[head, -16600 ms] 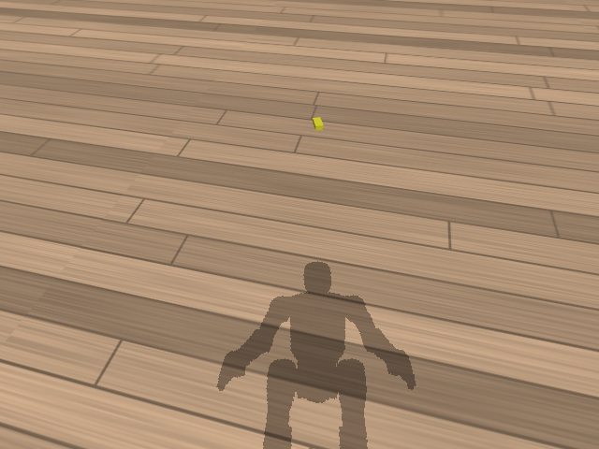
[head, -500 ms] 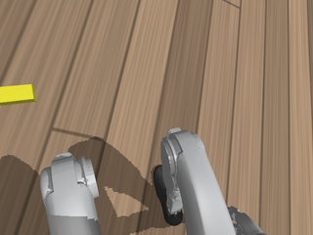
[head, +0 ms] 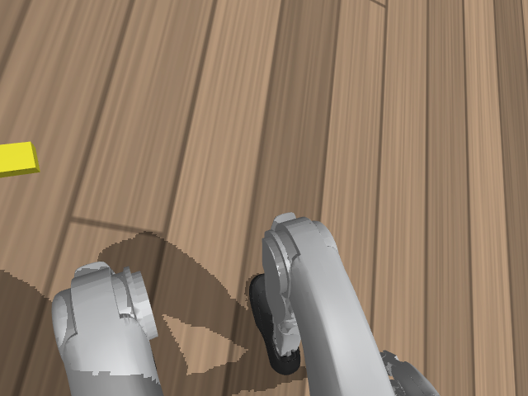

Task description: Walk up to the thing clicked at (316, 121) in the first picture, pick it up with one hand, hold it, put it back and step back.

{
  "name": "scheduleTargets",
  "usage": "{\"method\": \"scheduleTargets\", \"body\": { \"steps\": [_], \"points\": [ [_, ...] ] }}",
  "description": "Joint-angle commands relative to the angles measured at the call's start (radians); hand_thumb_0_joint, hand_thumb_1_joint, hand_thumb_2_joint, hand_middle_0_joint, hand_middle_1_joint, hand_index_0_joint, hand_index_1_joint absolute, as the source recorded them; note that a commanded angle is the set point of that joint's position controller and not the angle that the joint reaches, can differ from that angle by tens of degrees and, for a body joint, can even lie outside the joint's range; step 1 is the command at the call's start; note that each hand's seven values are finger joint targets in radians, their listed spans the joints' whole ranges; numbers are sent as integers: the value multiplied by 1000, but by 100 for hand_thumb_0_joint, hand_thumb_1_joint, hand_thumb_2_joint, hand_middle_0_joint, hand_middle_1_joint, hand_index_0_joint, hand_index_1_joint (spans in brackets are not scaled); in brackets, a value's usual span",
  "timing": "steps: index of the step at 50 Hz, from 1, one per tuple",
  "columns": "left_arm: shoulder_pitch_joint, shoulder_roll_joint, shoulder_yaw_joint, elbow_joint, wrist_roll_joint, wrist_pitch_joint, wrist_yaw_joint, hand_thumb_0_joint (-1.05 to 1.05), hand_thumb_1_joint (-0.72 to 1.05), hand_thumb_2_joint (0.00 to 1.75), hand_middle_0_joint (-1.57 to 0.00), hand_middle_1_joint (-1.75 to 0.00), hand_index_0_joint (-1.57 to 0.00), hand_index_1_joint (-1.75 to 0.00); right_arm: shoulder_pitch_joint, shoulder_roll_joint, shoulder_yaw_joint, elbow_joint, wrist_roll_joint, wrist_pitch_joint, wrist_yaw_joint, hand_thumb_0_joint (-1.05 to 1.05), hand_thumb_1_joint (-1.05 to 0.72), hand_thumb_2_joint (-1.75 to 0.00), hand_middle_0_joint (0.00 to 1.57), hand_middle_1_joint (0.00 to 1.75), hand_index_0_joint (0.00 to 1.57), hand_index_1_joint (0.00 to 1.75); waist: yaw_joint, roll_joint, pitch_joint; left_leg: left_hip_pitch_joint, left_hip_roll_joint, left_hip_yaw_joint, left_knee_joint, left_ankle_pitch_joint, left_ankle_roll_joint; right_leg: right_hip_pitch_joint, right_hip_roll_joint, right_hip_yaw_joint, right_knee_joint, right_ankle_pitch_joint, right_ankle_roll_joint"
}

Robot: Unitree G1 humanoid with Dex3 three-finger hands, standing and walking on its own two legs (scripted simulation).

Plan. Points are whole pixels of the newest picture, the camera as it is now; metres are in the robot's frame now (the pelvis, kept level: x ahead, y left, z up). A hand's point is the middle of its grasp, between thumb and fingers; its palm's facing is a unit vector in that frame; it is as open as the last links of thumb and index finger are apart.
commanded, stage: rise first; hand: left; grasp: from above
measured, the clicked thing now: (4, 161) +0.50 +0.32 -0.30
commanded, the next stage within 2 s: approach in 0.78 s
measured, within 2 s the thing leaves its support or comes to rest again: neither
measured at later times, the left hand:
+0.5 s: hand out of the picture +0.45 +0.36 -0.18, palm faces -0.46 -0.09 -0.88, open 12.6 cm
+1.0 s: hand out of the picture +0.45 +0.35 -0.17, palm faces -0.46 -0.07 -0.89, open 12.1 cm
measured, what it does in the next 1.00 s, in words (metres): stands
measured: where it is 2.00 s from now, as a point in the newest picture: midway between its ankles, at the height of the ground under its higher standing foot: (214, 369)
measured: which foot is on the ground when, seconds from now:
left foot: down 0.00-1.00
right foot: down 0.00-1.00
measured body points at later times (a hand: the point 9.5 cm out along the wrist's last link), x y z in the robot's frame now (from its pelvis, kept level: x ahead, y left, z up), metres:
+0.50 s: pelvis +0.00 +0.00 +0.00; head +0.24 +0.12 +0.36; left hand +0.47 +0.36 -0.13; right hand +0.06 -0.26 -0.08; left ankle +0.06 +0.12 -0.28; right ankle +0.11 -0.15 -0.28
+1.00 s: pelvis +0.00 +0.00 +0.00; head +0.24 +0.12 +0.36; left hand +0.47 +0.35 -0.12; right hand +0.05 -0.27 -0.07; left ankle +0.06 +0.12 -0.28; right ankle +0.11 -0.15 -0.28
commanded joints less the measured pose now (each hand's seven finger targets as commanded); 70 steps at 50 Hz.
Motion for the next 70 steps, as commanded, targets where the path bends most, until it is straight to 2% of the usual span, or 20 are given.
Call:
{"method": "scheduleTargets", "body": {
  "steps": [1, 3, 7, 10, 12, 15, 18, 25, 27, 37, 42, 44, 46, 49, 51, 55, 58, 62, 67, 70],
  "points": [
    [-279, 264, 26, -135, -25, 3, 38, 0, -30, 81, -26, -83, -27, -82, 196, -293, -91, 1, -1, 5, -15, 0, -91, -90, 20, 30, 20, 30, -13, 462, -647, 582, 8, 111, -282, 242, 14, 268, 21, -143, -179, 244, -95],
    [-270, 259, 24, -144, -24, 3, 33, 0, -31, 82, -26, -83, -27, -82, 191, -293, -95, 1, 1, 5, -15, 0, -91, -90, 20, 30, 20, 30, 0, 460, -648, 597, 11, 105, -288, 232, 13, 248, 22, -146, -180, 231, -97],
    [-277, 245, 19, -149, -28, 1, 30, 0, -30, 81, -26, -84, -27, -83, 196, -295, -98, -5, 1, 5, -12, 0, -91, -90, 20, 30, 20, 30, -13, 460, -636, 588, 11, 101, -292, 222, 10, 248, 20, -148, -178, 226, -97],
    [-296, 261, 27, -203, -27, -1, 27, 0, -30, 81, -26, -84, -27, -83, 198, -297, -100, -8, 3, 5, -10, 0, -90, -90, 20, 30, 20, 30, 5, 503, -698, 646, 13, 99, -292, 265, 6, 254, 21, -146, -174, 250, -98],
    [-273, 224, 13, -155, -31, 6, 22, 0, -28, 80, -26, -84, -28, -83, 198, -293, -103, -6, 3, 3, -6, 0, -91, -90, 20, 30, 20, 30, -16, 475, -648, 628, 15, 92, -288, 261, 7, 229, 19, -150, -171, 246, -95],
    [-305, 270, 33, -195, -24, 0, 25, 0, -28, 79, -29, -81, -29, -80, 200, -298, -102, -9, 8, 5, -8, 0, -90, -90, 20, 30, 20, 30, 0, 482, -668, 611, 11, 101, -292, 241, 8, 254, 18, -144, -177, 242, -96],
    [-287, 222, 10, -152, -25, 4, 22, 0, -28, 80, -28, -82, -29, -81, 200, -293, -100, -11, 7, 5, -5, 0, -91, -90, 20, 30, 20, 30, -15, 453, -641, 591, 11, 96, -292, 226, 12, 237, 21, -148, -179, 231, -97],
    [-300, 234, 4, -164, -22, 6, 12, 0, -27, 79, -30, -80, -31, -79, 205, -292, -94, -19, 8, 1, -5, 0, -90, -90, 20, 30, 20, 30, -19, 453, -661, 597, 9, 101, -292, 230, 13, 263, 21, -144, -187, 236, -96],
    [-308, 261, 18, -173, -25, 6, 13, 0, -26, 78, -31, -79, -31, -79, 203, -298, -96, -25, 15, 4, -6, 0, -91, -90, 20, 30, 20, 30, -4, 485, -682, 617, 10, 95, -301, 241, 9, 251, 18, -144, -178, 241, -99],
    [-294, 227, 5, -157, -29, 8, -2, 0, -21, 75, -36, -73, -36, -73, 217, -294, -97, -19, 16, 3, -10, 0, -90, -90, 20, 30, 20, 30, -22, 433, -632, 569, 7, 106, -294, 213, 15, 257, 18, -141, -193, 225, -96],
    [-309, 276, 31, -178, -28, -3, 7, 0, -18, 71, -38, -72, -38, -72, 212, -299, -93, -26, 15, 3, -14, 0, -90, -90, 20, 30, 20, 30, -7, 440, -657, 556, 4, 111, -292, 197, 14, 271, 18, -141, -193, 212, -98],
    [-311, 255, 16, -183, -28, -3, 8, 0, -25, 79, -39, -67, -36, -71, 212, -290, -94, -26, 17, 1, -14, 0, -91, -90, 20, 30, 20, 30, -7, 458, -672, 568, 7, 115, -291, 200, 15, 271, 23, -138, -195, 216, -98],
    [-304, 241, 19, -186, -27, 3, 10, 0, -19, 71, -34, -81, -36, -79, 219, -294, -99, -25, 17, 2, -14, 0, -90, -89, 20, 30, 20, 30, -9, 471, -679, 592, 5, 110, -296, 227, 10, 260, 17, -143, -186, 231, -99],
    [-368, 187, -15, -215, -26, 10, 7, 0, -20, 72, -34, -82, -36, -80, 232, -294, -105, -17, 19, -2, -15, 0, -91, -90, 20, 30, 20, 30, -43, 468, -647, 583, 7, 106, -295, 198, 10, 227, 16, -146, -195, 217, -100],
    [-413, 145, -47, -249, -37, 15, 1, 0, -19, 71, -35, -81, -37, -79, 236, -291, -112, -11, 23, -5, -16, 0, -91, -90, 20, 30, 20, 30, -51, 495, -678, 602, 11, 109, -295, 195, 9, 225, 17, -143, -198, 224, -99],
    [-483, 78, -96, -216, -38, 41, 3, 0, -18, 71, -35, -81, -38, -79, 255, -291, -109, -4, 24, -10, -18, 0, -91, -90, 20, 30, 20, 30, -93, 491, -644, 598, 14, 94, -307, 172, 7, 193, 14, -151, -200, 217, -99],
    [-495, 86, -105, -153, -27, 73, 9, 0, -17, 70, -37, -80, -39, -77, 256, -289, -97, -6, 24, -10, -23, 0, -91, -90, 20, 30, 20, 30, -89, 485, -637, 583, 10, 106, -306, 183, 10, 207, 15, -143, -206, 231, -102],
    [-493, 125, -80, -113, -14, 131, 24, 0, -16, 70, -38, -77, -40, -75, 267, -300, -83, -37, 27, -5, -25, 0, -90, -89, 20, 30, 20, 30, -85, 516, -690, 626, 10, 105, -315, 271, 5, 241, 12, -144, -195, 294, -104],
    [-397, 162, -59, -59, -34, 197, 13, 0, -13, 66, -41, -73, -43, -71, 242, -288, -55, -73, 45, 7, -28, 0, -90, -89, 20, 30, 20, 30, -59, 468, -710, 547, 4, 135, -301, 305, 24, 343, 21, -126, -208, 327, -100],
    [-356, 192, -37, -67, -71, 210, -9, 0, -15, 68, -42, -70, -43, -69, 228, -294, -45, -93, 53, 7, -31, 0, -90, -89, 20, 30, 20, 30, -58, 409, -676, 478, 4, 134, -303, 256, 34, 365, 23, -122, -217, 285, -97]
  ]
}}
